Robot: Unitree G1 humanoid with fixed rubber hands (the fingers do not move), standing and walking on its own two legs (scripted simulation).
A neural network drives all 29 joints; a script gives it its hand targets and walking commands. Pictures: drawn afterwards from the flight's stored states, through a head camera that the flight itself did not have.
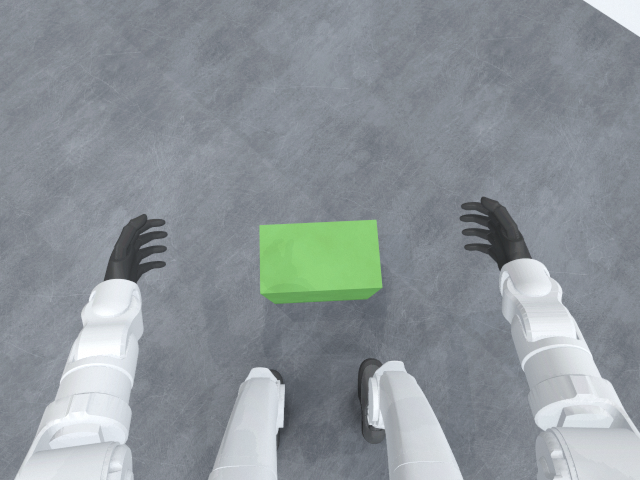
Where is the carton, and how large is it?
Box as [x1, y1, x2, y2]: [259, 220, 381, 303]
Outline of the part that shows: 376,220 259,225 260,293 274,303 363,299 369,297 381,287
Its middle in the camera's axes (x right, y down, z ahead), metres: +0.00 +0.07 +0.97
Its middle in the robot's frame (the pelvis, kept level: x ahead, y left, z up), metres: +0.44 +0.01 -0.56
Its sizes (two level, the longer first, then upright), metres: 0.258 0.150 0.274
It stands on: the floor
